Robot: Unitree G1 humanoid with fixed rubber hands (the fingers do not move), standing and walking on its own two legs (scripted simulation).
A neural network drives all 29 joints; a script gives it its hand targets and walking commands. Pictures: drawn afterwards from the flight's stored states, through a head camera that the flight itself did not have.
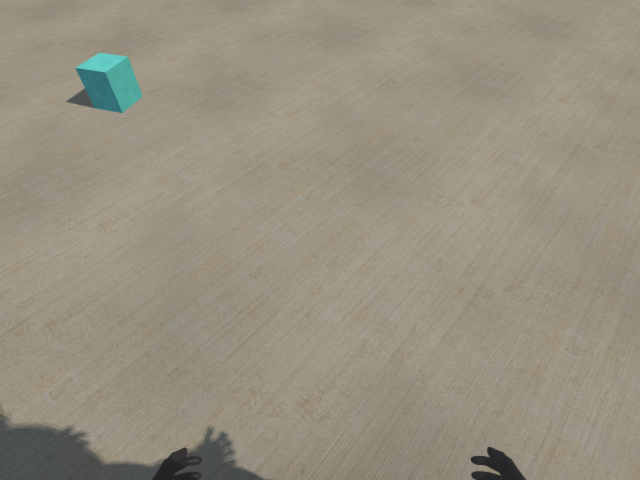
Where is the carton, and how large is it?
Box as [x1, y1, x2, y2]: [76, 53, 142, 112]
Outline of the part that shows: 77,66 77,72 94,107 122,112 142,96 128,58 126,56 98,53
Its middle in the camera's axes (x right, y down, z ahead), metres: -1.27 -0.94 +2.34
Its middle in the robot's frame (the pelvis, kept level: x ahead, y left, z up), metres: +2.32 +1.29 -0.64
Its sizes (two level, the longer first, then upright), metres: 0.210 0.200 0.250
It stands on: the floor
